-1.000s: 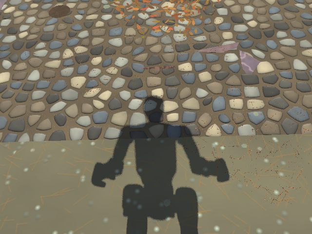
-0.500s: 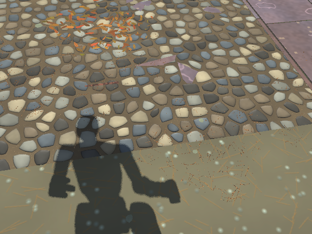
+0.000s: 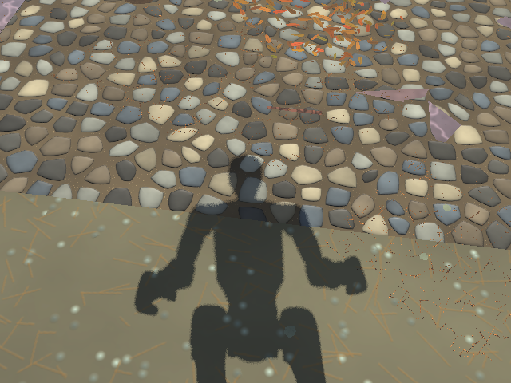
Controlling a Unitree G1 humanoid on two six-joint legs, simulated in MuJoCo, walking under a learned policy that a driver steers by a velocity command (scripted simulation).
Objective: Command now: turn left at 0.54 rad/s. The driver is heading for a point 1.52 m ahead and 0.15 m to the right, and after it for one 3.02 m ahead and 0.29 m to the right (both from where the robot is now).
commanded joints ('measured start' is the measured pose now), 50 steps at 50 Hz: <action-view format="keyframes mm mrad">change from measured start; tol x16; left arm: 1 -78 116 23 -111 -9 -18 6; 20 -47 75 -15 -76 -37 -94 -50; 26 299 256 31 15 -23 -106 -52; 44 139 122 20 -89 -33 -25 23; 46 377 2 -20 -109 -14 -23 11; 50 217 169 33 -91 -29 36 28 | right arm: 1 106 -225 -55 -73 -38 -50 2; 39 -198 -33 14 -66 -5 -132 16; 45 78 -186 -36 -21 -44 -144 -18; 50 -115 -45 5 -33 -21 -79 -19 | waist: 1 -76 176 -178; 23 3 115 -49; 26 58 -272 -34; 30 43 -56 22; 43 -44 -117 -112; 46 26 360 -461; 50 13 118 -149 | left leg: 1 300 372 -523 -278 576 307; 6 174 206 -354 -300 373 189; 10 201 186 -418 -387 -154 195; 21 97 237 -375 -406 -269 180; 24 -34 154 -243 -235 -230 110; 26 -432 -48 -11 292 -235 -9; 28 -556 35 -112 446 -150 -1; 44 205 27 -101 -231 444 -1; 46 652 494 -637 -184 888 264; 50 216 292 -296 -303 359 179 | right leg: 1 -353 73 117 459 -149 2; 8 -256 77 110 216 188 19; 23 122 92 -5 -312 246 -133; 27 394 -288 775 -616 -134 -390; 35 235 -33 269 -496 893 -248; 44 157 35 377 -172 767 -117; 46 -208 240 250 351 -261 -32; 50 -249 62 151 457 -6 39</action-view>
